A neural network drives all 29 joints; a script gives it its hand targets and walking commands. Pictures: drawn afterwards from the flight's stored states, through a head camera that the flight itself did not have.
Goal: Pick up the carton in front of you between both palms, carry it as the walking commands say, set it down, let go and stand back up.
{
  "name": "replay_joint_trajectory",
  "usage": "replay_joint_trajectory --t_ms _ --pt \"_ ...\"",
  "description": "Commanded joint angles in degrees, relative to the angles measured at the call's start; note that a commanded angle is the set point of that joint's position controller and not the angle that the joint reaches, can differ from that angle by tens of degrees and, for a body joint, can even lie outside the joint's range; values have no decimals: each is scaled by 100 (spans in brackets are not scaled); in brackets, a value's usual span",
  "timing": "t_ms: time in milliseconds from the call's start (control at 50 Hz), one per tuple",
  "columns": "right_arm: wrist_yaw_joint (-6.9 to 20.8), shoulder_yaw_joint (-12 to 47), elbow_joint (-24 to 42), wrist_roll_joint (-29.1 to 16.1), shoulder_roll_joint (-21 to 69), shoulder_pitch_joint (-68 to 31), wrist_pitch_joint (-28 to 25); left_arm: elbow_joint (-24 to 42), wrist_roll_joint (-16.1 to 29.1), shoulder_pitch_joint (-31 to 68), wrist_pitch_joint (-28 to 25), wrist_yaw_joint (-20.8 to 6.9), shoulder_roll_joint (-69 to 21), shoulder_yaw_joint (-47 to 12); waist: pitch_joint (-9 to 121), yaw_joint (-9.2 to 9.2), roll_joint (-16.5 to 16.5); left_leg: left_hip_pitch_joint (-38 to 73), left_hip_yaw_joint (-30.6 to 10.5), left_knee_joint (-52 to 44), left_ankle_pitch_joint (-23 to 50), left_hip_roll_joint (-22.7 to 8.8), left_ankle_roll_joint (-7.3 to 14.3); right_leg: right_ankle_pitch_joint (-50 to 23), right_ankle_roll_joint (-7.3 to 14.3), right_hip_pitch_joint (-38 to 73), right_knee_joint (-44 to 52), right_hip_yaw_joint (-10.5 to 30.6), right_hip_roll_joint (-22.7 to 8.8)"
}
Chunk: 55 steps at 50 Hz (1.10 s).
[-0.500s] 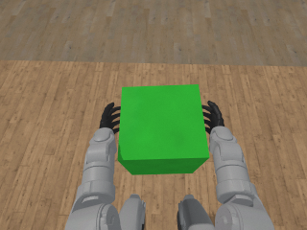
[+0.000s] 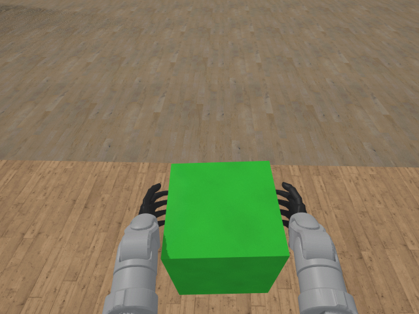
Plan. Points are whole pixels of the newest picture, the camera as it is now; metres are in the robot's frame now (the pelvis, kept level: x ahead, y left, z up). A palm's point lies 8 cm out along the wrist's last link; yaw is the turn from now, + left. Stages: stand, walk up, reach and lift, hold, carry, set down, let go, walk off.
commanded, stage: reach and lift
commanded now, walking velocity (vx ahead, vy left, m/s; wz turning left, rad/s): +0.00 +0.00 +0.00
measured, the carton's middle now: (221, 231) +0.31 +0.00 -0.05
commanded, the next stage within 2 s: hold in 0.96 s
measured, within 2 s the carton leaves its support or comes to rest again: neither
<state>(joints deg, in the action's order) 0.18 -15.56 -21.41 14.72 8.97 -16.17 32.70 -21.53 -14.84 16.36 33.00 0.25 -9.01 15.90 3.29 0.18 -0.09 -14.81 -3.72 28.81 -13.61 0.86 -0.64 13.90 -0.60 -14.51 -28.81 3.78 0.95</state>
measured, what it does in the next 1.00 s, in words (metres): stands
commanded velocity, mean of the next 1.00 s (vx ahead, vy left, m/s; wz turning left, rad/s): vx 0.00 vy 0.00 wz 0.00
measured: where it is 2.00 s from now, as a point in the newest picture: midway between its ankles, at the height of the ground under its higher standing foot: outside the picture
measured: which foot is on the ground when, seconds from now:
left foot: down 0.00-1.00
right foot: down 0.00-1.00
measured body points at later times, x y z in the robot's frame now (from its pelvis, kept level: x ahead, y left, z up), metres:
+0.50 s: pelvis +0.00 +0.00 +0.01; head -0.02 +0.00 +0.45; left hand +0.31 +0.15 +0.03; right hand +0.31 -0.15 +0.03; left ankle +0.02 +0.13 -0.74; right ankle +0.02 -0.13 -0.74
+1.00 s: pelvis +0.01 +0.00 +0.01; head -0.02 +0.00 +0.46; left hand +0.31 +0.15 +0.04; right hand +0.31 -0.15 +0.04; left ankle +0.02 +0.13 -0.74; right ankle +0.02 -0.13 -0.74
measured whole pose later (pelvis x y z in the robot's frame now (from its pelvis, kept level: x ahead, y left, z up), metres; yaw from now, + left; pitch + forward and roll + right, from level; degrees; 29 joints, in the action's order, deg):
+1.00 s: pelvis +0.01 +0.00 +0.01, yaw +0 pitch -6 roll +0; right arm 0.9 -12.1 -13.8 15.5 8.5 -13.9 40.1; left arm -14.1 -15.5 14.2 40.3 -0.5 -8.5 12.3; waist -1.9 0.0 -0.1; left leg -3.5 -3.9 20.6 -11.0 0.7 -0.5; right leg 11.4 -0.6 -3.3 -20.7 3.8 0.6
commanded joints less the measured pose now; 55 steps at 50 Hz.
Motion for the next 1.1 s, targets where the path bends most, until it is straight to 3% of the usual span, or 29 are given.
replay_joint_trajectory --t_ms 0,80,220,680,940,1040,1080 --pt "1371 2904 -200 -970 5446 -2626 103 -209 984 2627 83 -1405 -5428 -2967 737 -5 22 613 -35 -638 447 421 77 -539 82 467 660 25 403" --pt "1446 2695 -319 -868 5455 -3097 98 -342 884 3083 78 -1470 -5454 -2724 544 -22 20 612 6 -675 -12 393 117 -3 124 413 695 -25 389" --pt "1470 2863 -158 -942 5552 -3499 47 -156 998 3518 32 -1488 -5564 -2925 1018 -8 20 829 22 -643 190 389 97 -224 110 684 655 -38 394" --pt "1340 3141 669 -1132 5302 -2402 349 682 1165 2417 328 -1377 -5277 -3204 1086 -17 8 1488 -42 -932 1591 483 22 -1639 18 1320 942 22 452" --pt "1298 3282 1013 -1218 5193 -2341 525 1013 1258 2365 504 -1352 -5170 -3335 949 -13 -4 1532 -48 -991 1521 475 32 -1549 -1 1365 1005 27 453" --pt "1251 3644 1535 -1424 5176 -2236 742 1559 1502 2246 718 -1292 -5150 -3714 1185 -13 6 1766 -71 -1053 1905 474 0 -1918 -14 1589 1056 44 453" --pt "1221 3514 1483 -1350 5020 -2099 864 1518 1412 2128 848 -1254 -4996 -3591 880 -23 13 1672 -51 -1127 1637 466 3 -1645 1 1521 1125 49 446"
